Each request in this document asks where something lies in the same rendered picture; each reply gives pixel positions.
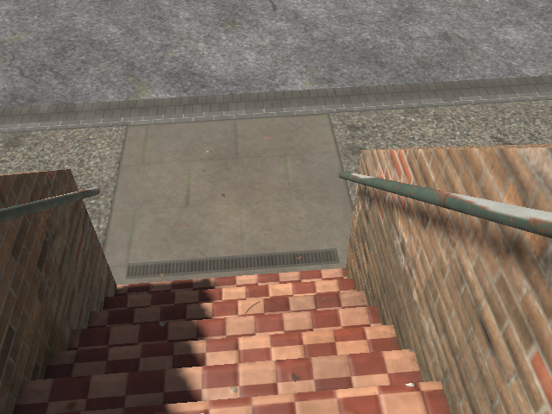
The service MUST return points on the stairs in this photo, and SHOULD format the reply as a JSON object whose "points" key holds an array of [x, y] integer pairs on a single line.
{"points": [[276, 343]]}

